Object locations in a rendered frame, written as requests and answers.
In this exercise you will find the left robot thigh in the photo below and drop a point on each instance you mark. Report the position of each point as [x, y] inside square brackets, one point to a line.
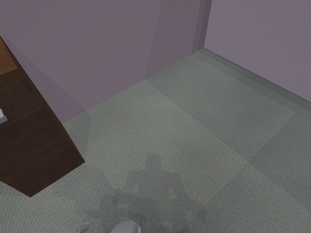
[127, 227]

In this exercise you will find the drawer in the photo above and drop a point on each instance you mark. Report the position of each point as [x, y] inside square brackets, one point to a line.
[16, 102]

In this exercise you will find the cabinet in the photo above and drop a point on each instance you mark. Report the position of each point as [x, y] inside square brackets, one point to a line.
[35, 149]

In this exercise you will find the left robot hand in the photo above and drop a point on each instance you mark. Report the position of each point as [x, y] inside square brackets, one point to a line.
[80, 228]

